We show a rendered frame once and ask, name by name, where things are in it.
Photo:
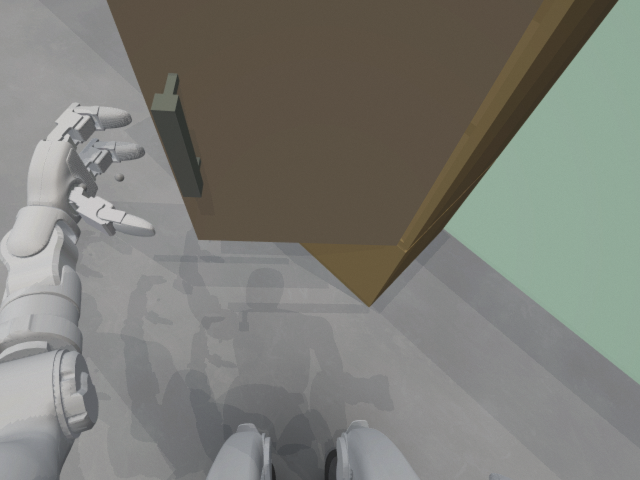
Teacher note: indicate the right robot shin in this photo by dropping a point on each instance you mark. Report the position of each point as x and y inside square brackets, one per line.
[354, 425]

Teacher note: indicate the left robot thigh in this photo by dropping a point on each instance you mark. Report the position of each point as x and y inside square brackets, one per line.
[244, 456]

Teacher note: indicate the left robot upper arm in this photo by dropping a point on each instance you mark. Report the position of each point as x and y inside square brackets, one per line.
[46, 401]

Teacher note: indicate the left robot hand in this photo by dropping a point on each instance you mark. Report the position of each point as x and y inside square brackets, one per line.
[56, 169]

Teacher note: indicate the robot left forearm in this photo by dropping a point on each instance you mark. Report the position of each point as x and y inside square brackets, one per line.
[41, 305]

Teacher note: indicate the handle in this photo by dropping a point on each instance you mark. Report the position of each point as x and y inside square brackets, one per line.
[170, 120]

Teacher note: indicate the cupboard door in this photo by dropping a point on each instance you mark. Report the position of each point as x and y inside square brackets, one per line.
[319, 121]

